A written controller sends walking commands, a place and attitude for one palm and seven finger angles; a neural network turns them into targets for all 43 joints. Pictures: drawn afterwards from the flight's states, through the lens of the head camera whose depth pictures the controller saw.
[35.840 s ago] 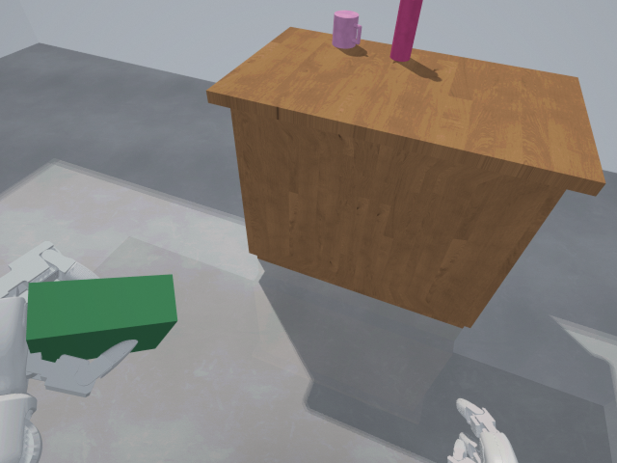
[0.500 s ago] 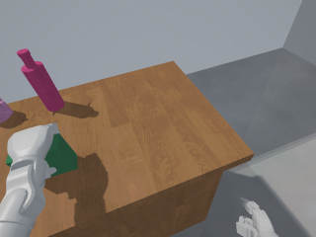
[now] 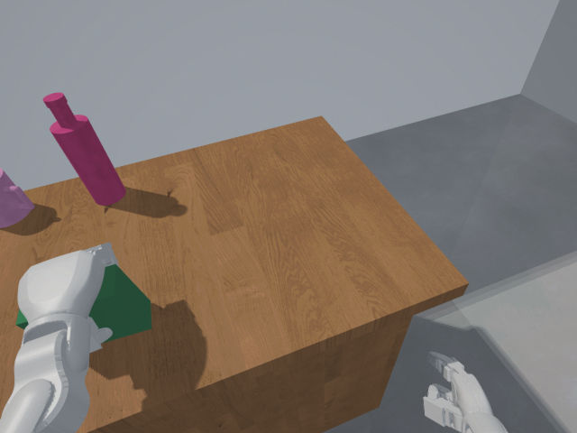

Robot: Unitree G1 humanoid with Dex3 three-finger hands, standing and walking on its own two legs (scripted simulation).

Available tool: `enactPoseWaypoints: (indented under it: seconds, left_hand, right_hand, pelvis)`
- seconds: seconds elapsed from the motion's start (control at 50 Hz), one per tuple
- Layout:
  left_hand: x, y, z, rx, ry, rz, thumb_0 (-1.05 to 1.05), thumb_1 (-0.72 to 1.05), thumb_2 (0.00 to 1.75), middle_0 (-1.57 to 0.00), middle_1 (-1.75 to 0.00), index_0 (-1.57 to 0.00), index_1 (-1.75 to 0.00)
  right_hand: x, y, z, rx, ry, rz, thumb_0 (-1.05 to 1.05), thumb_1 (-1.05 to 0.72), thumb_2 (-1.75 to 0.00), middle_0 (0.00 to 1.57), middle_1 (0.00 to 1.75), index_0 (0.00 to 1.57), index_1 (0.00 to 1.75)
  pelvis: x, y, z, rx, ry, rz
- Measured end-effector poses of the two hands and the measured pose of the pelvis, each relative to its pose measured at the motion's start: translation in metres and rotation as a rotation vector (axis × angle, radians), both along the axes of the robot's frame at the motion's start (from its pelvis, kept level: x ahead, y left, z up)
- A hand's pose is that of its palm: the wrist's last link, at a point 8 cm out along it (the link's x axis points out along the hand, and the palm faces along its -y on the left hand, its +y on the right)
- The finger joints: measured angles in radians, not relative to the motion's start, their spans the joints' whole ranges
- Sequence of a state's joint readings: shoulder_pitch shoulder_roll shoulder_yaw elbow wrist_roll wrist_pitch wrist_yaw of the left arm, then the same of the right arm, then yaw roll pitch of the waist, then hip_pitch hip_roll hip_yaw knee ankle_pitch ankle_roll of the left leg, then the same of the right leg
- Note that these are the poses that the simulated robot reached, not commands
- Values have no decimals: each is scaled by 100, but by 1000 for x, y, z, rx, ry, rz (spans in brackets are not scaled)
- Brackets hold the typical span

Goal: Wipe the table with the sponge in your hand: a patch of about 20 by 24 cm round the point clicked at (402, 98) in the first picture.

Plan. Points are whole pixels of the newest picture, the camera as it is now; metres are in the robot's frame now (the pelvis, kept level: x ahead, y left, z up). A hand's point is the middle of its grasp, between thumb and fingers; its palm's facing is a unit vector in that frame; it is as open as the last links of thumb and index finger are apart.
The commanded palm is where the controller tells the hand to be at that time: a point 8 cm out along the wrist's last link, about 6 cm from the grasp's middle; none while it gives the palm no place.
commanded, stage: lift the sponge slowly off the table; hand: left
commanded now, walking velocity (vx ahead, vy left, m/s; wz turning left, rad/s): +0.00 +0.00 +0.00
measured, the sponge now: (99, 316) +0.24 +0.31 +0.05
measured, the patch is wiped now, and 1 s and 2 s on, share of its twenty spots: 0.95 0.95 0.95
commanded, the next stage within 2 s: none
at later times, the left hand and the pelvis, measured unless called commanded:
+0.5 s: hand (86, 311) +0.23 +0.29 +0.09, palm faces +0.03 -0.07 -1.00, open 9.1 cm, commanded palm +0.19 +0.29 +0.14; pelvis -0.01 -0.01 +0.00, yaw +0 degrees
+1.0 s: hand (73, 315) +0.21 +0.29 +0.12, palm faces +0.07 -0.06 -1.00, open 9.1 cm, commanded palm +0.18 +0.28 +0.18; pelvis -0.03 -0.02 +0.00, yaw +1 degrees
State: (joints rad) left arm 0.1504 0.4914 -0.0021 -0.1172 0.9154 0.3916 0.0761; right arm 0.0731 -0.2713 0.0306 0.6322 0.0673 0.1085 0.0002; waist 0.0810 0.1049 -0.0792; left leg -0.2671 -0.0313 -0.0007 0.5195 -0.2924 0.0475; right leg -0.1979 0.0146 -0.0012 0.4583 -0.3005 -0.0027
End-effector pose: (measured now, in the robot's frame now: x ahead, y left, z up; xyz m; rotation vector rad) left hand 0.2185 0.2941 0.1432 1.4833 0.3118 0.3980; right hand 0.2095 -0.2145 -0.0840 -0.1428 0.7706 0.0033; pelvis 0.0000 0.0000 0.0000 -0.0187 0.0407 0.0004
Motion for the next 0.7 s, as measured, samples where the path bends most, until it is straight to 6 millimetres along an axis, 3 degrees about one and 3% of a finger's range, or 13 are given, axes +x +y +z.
enactPoseWaypoints:
  seconds: [0.38,0.7]
  left_hand:
    - [-10,-6,2,-18,27,-1,3,-41,108,-76,-145,-79,-148]
    - [-29,-5,8,-37,42,-6,1,-43,108,-79,-142,-82,-145]
  right_hand:
    - [7,2,8,-10,-43,28,1,-91,-90,20,30,20,30]
    - [0,-8,10,-39,-53,28,1,-91,-90,20,30,20,30]
  pelvis:
    - [-4,-7,1,4,-26,5]
    - [-12,-14,2,4,-57,10]
